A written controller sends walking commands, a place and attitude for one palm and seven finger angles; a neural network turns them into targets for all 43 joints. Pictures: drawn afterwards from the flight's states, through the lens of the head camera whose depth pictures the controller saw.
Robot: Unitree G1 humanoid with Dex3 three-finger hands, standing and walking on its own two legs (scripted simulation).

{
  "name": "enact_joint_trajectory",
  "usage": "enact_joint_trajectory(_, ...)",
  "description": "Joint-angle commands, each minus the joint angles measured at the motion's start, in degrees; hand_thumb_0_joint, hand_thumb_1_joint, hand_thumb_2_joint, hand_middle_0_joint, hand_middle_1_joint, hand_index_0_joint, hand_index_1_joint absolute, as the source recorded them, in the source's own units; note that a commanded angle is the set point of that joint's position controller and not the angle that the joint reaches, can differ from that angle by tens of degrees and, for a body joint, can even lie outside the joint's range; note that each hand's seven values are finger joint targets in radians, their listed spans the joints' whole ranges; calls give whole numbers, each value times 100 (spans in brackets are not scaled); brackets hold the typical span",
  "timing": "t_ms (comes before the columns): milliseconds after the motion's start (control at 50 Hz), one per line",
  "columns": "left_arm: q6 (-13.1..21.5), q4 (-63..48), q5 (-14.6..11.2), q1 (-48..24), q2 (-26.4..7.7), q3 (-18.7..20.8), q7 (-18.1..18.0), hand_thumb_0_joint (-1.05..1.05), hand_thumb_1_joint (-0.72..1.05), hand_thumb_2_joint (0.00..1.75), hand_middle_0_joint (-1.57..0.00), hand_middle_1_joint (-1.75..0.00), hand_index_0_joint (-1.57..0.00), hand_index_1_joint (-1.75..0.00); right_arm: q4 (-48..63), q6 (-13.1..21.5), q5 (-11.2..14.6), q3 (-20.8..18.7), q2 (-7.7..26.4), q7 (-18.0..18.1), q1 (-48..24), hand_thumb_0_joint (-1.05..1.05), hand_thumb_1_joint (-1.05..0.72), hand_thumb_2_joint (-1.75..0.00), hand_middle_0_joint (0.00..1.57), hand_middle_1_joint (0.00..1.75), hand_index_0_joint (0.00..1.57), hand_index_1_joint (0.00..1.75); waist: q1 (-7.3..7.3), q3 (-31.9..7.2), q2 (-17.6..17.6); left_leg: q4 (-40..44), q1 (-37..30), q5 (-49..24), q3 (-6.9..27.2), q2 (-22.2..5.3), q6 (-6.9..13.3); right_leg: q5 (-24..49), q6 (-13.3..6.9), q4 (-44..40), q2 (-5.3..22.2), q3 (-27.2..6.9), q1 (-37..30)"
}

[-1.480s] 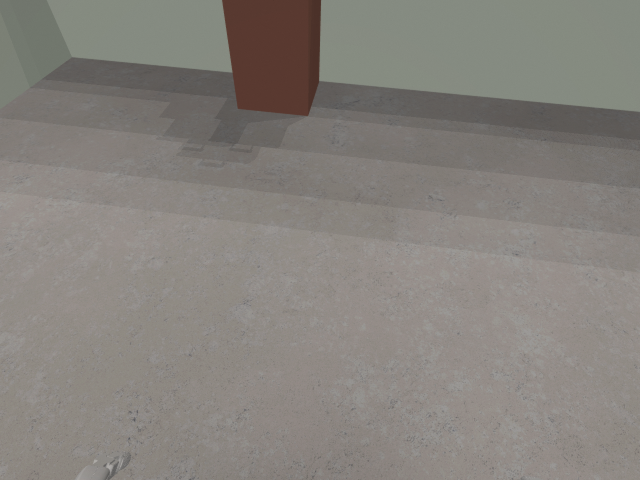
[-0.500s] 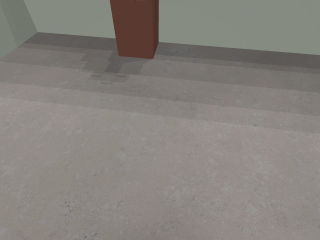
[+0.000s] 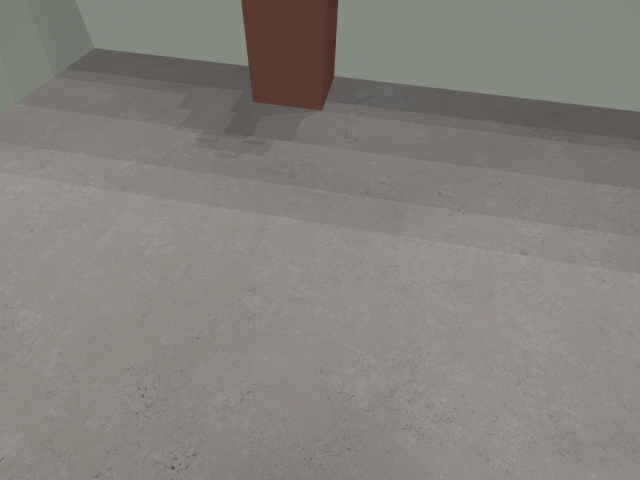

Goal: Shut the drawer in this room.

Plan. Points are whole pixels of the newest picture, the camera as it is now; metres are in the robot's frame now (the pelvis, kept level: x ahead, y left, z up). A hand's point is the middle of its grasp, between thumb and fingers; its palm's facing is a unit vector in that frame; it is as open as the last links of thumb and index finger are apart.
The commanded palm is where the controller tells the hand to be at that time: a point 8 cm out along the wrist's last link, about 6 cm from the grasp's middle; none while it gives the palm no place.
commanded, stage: turn or walk to find it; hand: left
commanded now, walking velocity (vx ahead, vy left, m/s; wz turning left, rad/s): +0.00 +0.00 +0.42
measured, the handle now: out of the picture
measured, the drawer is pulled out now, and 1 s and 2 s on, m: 0.24 0.24 0.24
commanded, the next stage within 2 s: stand and wait in 0.04 s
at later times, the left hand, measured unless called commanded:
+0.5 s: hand out of the picture +0.02 +0.21 -0.19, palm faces +0.11 -0.98 -0.19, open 7.4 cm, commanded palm none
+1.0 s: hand (182, 456) +0.18 +0.22 -0.17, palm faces +0.15 -0.96 -0.21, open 7.3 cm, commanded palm none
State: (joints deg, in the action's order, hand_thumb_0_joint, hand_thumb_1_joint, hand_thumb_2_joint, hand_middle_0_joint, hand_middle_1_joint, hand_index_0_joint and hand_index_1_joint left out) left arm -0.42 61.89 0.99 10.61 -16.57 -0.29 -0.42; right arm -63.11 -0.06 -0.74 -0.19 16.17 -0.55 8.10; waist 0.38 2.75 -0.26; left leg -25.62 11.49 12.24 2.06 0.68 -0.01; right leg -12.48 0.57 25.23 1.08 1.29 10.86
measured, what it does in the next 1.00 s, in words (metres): walks ahead: right foot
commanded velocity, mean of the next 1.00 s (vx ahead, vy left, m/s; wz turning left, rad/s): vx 0.07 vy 0.00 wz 0.13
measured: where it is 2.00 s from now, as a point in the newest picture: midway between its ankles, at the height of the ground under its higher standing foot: outside the picture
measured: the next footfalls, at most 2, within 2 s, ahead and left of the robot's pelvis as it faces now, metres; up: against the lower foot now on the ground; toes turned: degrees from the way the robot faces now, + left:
right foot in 0.90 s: +0.22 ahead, -0.07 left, +0.00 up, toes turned +3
right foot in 1.42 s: +0.23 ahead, -0.07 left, +0.00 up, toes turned +11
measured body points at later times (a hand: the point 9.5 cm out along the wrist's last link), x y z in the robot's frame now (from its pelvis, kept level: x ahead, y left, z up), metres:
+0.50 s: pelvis +0.04 +0.02 -0.01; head +0.03 +0.04 +0.44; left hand +0.02 +0.26 -0.17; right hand +0.07 -0.23 -0.15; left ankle +0.02 +0.12 -0.73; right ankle +0.01 -0.12 -0.74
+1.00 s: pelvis +0.14 +0.04 -0.01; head +0.15 +0.03 +0.44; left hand +0.17 +0.27 -0.16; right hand +0.13 -0.18 -0.18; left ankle +0.04 +0.12 -0.74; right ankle +0.18 -0.07 -0.74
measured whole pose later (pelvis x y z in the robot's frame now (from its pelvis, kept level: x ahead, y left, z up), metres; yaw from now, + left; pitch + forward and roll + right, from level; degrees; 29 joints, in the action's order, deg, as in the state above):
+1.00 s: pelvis +0.14 +0.04 -0.01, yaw +10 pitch -1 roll -1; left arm 1.3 60.4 0.9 9.9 -8.1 0.8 -2.0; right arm -65.8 0.5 -0.4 -1.3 7.5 2.1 19.1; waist -2.7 2.3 2.6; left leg -33.0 6.3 24.8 -1.1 0.4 0.4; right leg -15.0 -0.9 31.7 1.8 6.7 15.4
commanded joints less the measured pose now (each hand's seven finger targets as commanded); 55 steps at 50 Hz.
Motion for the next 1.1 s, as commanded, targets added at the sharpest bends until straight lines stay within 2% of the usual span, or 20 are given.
enact_joint_trajectory(0, 57, -363, -21, 24, -759, 205, -115, 0, 90, 90, -20, -30, -20, -30, 388, 47, 21, -161, 736, 80, 6, 0, -90, -90, 20, 30, 20, 30, 6, -317, -20, 326, 354, -558, 604, -596, 145, 20, -111, -348, 654, -516, -126)
enact_joint_trajectory(220, 77, -415, -20, 53, -830, 204, -96, 0, 90, 90, -20, -30, -20, -30, 448, 79, 25, -163, 897, 94, 54, 0, -90, -90, 20, 30, 20, 30, 21, -412, 164, 435, 339, -596, 804, -629, 199, -40, -114, -284, 587, -416, -144)
enact_joint_trajectory(300, 13, -228, 37, 561, -510, 181, -42, 0, 90, 90, -20, -30, -20, -30, 331, -16, -59, -103, 461, 71, 404, 0, -90, -90, 20, 30, 20, 30, 77, -110, -152, 316, 967, 1857, 660, -335, 203, -2210, -204, -550, 629, -575, -103)
enact_joint_trajectory(340, 7, -235, 64, 744, -653, 271, -26, 0, 90, 90, -20, -30, -20, -30, 407, -34, -92, -126, 333, 62, 478, 0, -90, -90, 20, 30, 20, 30, 138, 257, -590, -369, 1524, 2085, 292, -111, 191, -3046, -426, -957, 981, -1034, -17)
enact_joint_trajectory(380, 78, -240, 53, 960, -815, 379, -46, 0, 90, 90, -20, -30, -20, -30, 512, -5, -86, -165, 176, 37, 483, 0, -90, -90, 20, 30, 20, 30, 164, 362, -1194, -1546, 1714, 1313, -306, -110, 148, -3384, -791, -1582, 1710, -1729, -56)
enact_joint_trajectory(400, 127, -236, 44, 1006, -794, 394, -57, 0, 90, 90, -20, -30, -20, -30, 566, 28, -84, -196, 162, 18, 457, 0, -90, -90, 20, 30, 20, 30, 135, 435, -1019, -1804, 1714, 1230, -350, -242, 147, -3189, -907, -1632, 1850, -1801, 10)
enact_joint_trajectory(460, 169, -311, 46, 709, -604, 382, -48, 0, 90, 90, -20, -30, -20, -30, 412, 114, -43, -172, -119, -15, 994, 0, -90, -90, 20, 30, 20, 30, -190, 360, -415, -721, 383, 855, -586, -300, 122, -2211, -739, -960, 1483, -687, 835)
enact_joint_trajectory(480, 130, -339, 32, 634, -390, 336, -49, 0, 90, 90, -20, -30, -20, -30, 267, 145, -22, -164, -141, 12, 1394, 0, -90, -90, 20, 30, 20, 30, -312, 371, -100, -161, -236, 715, -446, -253, 115, -1891, -534, -332, 1058, -224, 1205)
enact_joint_trajectory(500, 101, -377, 11, 655, -54, 271, -30, 0, 90, 90, -20, -30, -20, -30, 102, 188, -35, -226, 148, 54, 1890, 0, -90, -90, 20, 30, 20, 30, -428, 338, 925, 562, -502, 878, 716, -860, 317, -1559, -255, 865, 458, 321, 1565)
enact_joint_trajectory(520, 105, -497, -4, 627, 279, 187, -30, 0, 90, 90, -20, -30, -20, -30, 16, 216, -70, -318, 537, 145, 2276, 0, -90, -90, 20, 30, 20, 30, -472, 375, 1831, 1358, -766, 535, 2154, -1891, 777, -1835, -3, 2085, -38, 782, 2217)
enact_joint_trajectory(540, 135, -591, 47, 464, 222, 193, -60, 0, 90, 90, -20, -30, -20, -30, 17, 188, -67, -298, 491, 198, 2274, 0, -90, -90, 20, 30, 20, 30, -424, 475, 1302, 1403, -723, -242, 2297, -2075, 1095, -2097, -72, 2770, 75, 325, 2338)
enact_joint_trajectory(640, 152, -426, -26, 482, 412, 194, -51, 0, 90, 90, -20, -30, -20, -30, 87, 321, -25, -148, 140, 332, 1749, 0, -90, -90, 20, 30, 20, 30, -133, -1, 414, 604, -905, -4406, 1030, -1586, 1129, -1399, 116, 2963, 386, 26, 1864)
enact_joint_trajectory(700, 93, -386, -46, 578, 500, 184, -70, 0, 90, 90, -20, -30, -20, -30, 15, 308, 15, -157, 56, 361, 1695, 0, -90, -90, 20, 30, 20, 30, -92, -404, 679, 472, -1169, -4564, 561, -1309, 966, -883, 140, 2342, 267, 147, 1492)
enact_joint_trajectory(780, 70, -414, -41, 370, 541, 202, -112, 0, 90, 90, -20, -30, -20, -30, -69, 244, -19, -205, -67, 358, 1648, 0, -90, -90, 20, 30, 20, 30, -114, -239, 692, 431, -865, -3944, 504, -1270, 852, -560, 85, 1321, 193, 258, 903)
enact_joint_trajectory(840, 132, -287, -28, 601, 402, 244, -136, 0, 90, 90, -20, -30, -20, -30, -130, 220, 10, -214, -169, 355, 1594, 0, -90, -90, 20, 30, 20, 30, 79, -52, 363, 114, -298, -2933, 401, -1044, 508, 645, 55, 27, 224, 250, -92)
enact_joint_trajectory(860, 182, -207, -20, 808, 224, 266, -167, 0, 90, 90, -20, -30, -20, -30, -140, 240, 39, -192, -270, 338, 1639, 0, -90, -90, 20, 30, 20, 30, 144, -176, -10, -144, 98, -2196, 305, -849, 319, 1478, -29, -132, 535, -128, -742)
enact_joint_trajectory(900, 235, -97, -28, 974, -133, 283, -212, 0, 90, 90, -20, -30, -20, -30, -131, 190, 81, -171, -489, 289, 1807, 0, -90, -90, 20, 30, 20, 30, 13, -313, -712, -393, 766, 519, -62, -282, 22, 3369, -699, 22, 1737, -1131, -1189)
enact_joint_trajectory(960, 185, -150, -22, 716, -39, 299, -233, 0, 90, 90, -20, -30, -20, -30, -147, 26, 55, -165, -561, 313, 1612, 0, -90, -90, 20, 30, 20, 30, 40, -151, -1383, -1104, 468, 1550, -216, -336, -37, 2949, -1026, -416, 1731, -923, -473)
enact_joint_trajectory(1040, 94, -319, 0, 410, -79, 377, -246, 0, 90, 90, -20, -30, -20, -30, -83, -25, 50, -182, -596, 253, 1442, 0, -90, -90, 20, 30, 20, 30, -42, -103, -751, -805, 387, 1181, -327, -422, -55, 2364, -953, -229, 1649, -513, -193)
enact_joint_trajectory(1080, 35, -406, -44, 222, -98, 411, -231, 0, 90, 90, -20, -30, -20, -30, -101, -24, 22, -215, -498, 227, 1575, 0, -90, -90, 20, 30, 20, 30, -172, -252, -403, -114, -172, 208, -366, -471, -43, 1377, -621, 49, 1427, -175, 227)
